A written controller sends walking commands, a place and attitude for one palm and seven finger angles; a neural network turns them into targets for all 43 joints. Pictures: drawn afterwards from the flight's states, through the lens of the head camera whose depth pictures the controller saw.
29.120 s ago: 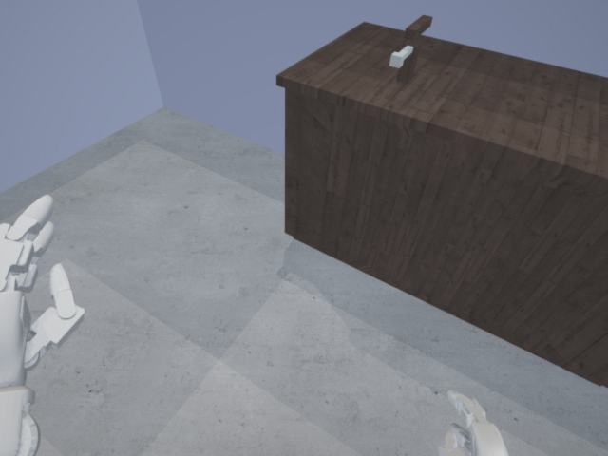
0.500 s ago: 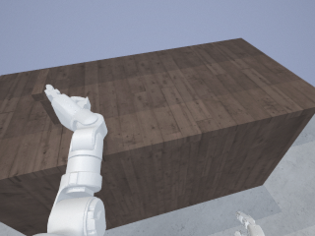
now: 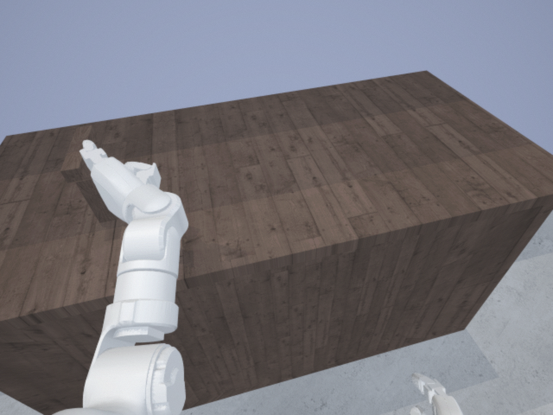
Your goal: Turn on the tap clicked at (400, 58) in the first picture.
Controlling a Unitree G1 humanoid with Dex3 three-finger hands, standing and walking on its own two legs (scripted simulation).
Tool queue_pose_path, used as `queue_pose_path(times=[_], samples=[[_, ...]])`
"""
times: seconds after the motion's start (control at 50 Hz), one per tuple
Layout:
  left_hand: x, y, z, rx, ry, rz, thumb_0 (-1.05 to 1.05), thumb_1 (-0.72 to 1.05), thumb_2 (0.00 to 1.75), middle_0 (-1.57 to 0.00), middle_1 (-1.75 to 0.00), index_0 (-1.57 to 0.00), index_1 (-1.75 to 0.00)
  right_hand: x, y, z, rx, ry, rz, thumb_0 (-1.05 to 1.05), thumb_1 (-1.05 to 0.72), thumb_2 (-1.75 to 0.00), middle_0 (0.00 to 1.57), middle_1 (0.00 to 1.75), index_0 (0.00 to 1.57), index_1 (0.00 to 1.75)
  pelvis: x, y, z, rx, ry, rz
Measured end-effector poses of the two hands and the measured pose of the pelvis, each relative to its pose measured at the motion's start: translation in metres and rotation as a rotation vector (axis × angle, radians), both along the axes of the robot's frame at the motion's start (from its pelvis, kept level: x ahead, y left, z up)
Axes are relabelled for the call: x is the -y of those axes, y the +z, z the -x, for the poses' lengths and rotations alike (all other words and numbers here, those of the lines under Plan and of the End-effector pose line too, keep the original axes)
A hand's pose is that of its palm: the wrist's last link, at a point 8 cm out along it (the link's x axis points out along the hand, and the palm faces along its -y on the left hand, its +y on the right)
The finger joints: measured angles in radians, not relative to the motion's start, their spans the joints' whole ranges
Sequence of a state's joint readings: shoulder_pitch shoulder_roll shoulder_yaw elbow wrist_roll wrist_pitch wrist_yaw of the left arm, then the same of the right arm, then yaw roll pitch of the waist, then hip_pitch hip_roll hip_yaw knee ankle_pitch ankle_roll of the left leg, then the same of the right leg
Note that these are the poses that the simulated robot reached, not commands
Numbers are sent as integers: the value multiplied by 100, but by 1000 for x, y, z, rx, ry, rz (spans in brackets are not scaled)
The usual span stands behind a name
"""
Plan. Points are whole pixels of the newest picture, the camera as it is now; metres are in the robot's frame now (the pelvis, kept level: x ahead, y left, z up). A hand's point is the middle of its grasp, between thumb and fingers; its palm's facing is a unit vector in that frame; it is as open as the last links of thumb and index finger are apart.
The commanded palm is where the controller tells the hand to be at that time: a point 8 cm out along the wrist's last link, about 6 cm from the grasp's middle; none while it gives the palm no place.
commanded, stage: lift the hand up off the lever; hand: left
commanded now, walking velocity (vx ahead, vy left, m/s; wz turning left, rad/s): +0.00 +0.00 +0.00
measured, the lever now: (141, 191) +0.43 +0.27 +0.11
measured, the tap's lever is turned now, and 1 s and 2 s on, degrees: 55 55 55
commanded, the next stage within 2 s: draw the hand back beside the body in 0.48 s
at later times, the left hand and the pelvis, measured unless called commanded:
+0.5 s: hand (148, 168) +0.39 +0.22 +0.20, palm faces +0.79 -0.61 -0.04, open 7.8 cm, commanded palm +0.33 +0.23 +0.19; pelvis +0.00 +0.00 +0.00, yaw +1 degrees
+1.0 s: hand (110, 220) +0.30 +0.24 +0.18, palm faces +0.39 -0.89 -0.23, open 7.7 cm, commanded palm +0.27 +0.26 +0.19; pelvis +0.00 +0.01 +0.01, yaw -2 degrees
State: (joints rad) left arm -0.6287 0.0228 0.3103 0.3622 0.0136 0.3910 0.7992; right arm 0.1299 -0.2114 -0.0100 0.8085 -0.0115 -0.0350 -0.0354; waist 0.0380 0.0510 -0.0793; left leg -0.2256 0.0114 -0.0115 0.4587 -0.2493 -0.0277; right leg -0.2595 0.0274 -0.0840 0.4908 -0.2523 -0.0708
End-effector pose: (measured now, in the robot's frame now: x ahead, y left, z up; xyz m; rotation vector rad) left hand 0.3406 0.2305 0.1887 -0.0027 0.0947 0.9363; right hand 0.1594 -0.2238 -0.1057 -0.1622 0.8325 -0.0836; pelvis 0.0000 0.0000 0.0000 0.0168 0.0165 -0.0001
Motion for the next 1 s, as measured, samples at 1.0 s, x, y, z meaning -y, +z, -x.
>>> queue_pose_path(times=[1.0], samples=[[-47,3,85,131,-559,-350,2,90,90,-17,-19,-17,-19,14,24,9,102,-39,46,2,-91,-90,20,30,20,30,-7,8,2,116,-33,13]])
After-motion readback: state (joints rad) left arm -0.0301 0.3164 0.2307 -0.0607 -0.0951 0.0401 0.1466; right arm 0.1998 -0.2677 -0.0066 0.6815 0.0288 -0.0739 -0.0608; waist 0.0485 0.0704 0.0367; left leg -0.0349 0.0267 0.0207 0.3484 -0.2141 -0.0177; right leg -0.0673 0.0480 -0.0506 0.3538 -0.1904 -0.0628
